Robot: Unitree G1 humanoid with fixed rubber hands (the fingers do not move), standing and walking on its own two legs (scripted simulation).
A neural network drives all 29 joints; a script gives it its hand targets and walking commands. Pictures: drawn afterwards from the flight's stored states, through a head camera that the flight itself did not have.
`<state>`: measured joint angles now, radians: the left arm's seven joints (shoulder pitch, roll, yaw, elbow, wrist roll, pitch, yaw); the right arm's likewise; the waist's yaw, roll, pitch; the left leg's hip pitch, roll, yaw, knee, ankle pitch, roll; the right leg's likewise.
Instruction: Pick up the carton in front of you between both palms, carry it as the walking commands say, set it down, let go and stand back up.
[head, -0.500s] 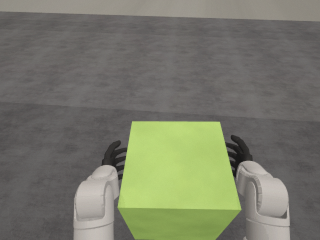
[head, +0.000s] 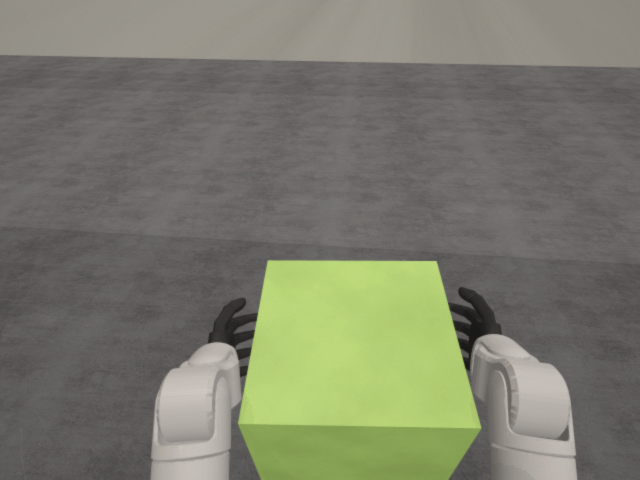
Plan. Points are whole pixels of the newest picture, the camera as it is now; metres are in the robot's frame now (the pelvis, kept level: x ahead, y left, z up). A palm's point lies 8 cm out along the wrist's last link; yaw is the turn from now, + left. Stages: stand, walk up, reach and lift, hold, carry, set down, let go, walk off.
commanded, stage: carry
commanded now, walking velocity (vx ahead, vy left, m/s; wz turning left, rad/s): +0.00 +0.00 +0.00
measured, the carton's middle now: (350, 385) +0.26 +0.00 +0.02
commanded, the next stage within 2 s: hold in 0.82 s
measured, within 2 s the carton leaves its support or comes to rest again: neither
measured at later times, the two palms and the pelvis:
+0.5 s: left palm (235, 385) +0.24 +0.14 +0.04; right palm (484, 379) +0.25 -0.16 +0.05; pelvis -0.03 -0.01 +0.00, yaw +0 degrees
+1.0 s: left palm (257, 386) +0.25 +0.11 +0.03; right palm (511, 395) +0.23 -0.19 +0.05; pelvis -0.04 -0.01 +0.01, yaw -6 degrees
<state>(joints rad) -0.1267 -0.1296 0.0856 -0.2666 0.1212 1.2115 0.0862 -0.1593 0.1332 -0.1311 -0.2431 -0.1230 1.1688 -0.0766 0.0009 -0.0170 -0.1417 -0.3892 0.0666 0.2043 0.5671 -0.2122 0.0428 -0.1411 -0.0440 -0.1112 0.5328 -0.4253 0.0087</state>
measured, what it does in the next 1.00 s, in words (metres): stands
